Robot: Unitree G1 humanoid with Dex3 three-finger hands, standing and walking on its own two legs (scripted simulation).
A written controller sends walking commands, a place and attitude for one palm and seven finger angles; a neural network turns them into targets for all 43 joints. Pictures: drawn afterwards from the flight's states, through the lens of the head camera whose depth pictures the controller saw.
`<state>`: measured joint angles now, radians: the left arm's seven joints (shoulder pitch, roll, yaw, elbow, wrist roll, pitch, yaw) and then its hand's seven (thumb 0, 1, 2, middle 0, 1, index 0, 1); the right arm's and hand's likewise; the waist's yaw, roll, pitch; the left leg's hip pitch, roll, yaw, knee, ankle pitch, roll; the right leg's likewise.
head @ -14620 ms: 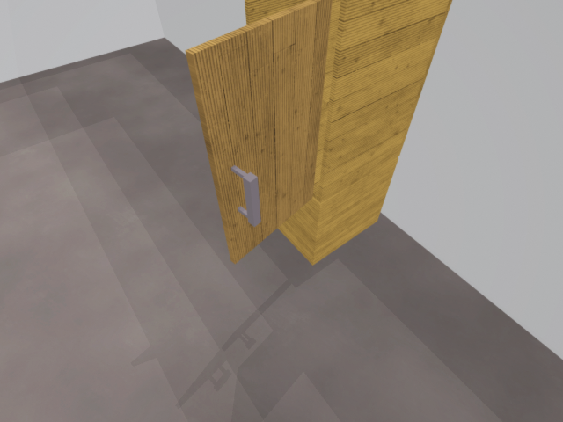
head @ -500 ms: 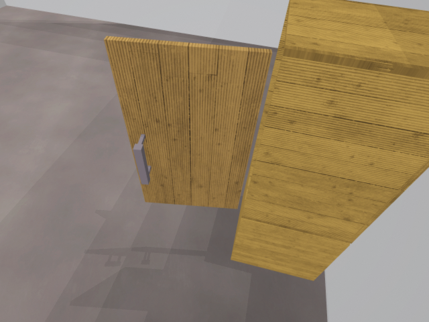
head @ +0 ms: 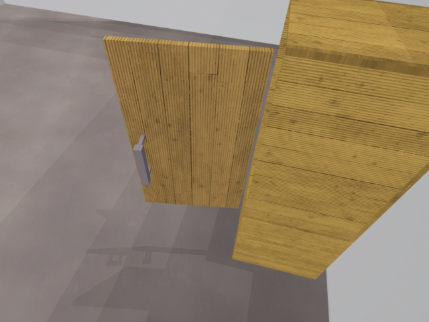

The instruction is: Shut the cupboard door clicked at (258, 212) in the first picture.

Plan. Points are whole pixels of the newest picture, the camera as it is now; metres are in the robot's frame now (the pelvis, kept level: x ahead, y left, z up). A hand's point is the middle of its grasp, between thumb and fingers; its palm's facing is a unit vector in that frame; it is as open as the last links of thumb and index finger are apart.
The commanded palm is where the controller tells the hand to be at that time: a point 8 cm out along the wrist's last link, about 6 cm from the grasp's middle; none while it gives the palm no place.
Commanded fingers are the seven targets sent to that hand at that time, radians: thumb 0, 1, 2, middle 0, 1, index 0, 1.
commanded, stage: look again from close up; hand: left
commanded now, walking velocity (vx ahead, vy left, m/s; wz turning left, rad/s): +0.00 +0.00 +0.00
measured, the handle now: (144, 160) +0.53 +0.23 -0.08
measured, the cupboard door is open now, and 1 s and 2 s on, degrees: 100 100 100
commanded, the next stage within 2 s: shuffle to correct the standing spot in 0.02 s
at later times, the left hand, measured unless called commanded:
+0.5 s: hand out of the picture -0.02 +0.17 -0.19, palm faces +0.11 -0.98 -0.15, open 7.4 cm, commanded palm none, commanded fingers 0.00 0.90 0.90 -0.20 -0.30 -0.20 -0.30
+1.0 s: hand (126, 304) +0.19 +0.21 -0.19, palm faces +0.02 -0.97 -0.24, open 7.3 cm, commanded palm none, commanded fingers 0.00 0.90 0.90 -0.20 -0.30 -0.20 -0.30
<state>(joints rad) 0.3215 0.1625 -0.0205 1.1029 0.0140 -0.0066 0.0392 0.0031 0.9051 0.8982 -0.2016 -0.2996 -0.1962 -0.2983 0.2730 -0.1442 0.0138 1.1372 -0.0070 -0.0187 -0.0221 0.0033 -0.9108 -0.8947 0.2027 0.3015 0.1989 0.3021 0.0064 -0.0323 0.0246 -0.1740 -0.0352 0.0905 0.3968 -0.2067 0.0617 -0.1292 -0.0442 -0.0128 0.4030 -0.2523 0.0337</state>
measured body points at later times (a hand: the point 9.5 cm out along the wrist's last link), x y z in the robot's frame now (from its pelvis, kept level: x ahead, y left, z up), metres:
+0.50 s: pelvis +0.05 +0.01 -0.02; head +0.05 +0.03 +0.43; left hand -0.03 +0.22 -0.18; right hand +0.04 -0.22 -0.16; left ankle +0.04 +0.08 -0.74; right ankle -0.02 -0.14 -0.74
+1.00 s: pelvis +0.11 +0.02 -0.02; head +0.16 +0.02 +0.43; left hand +0.19 +0.26 -0.17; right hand +0.12 -0.19 -0.18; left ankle +0.04 +0.09 -0.72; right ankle +0.16 -0.10 -0.74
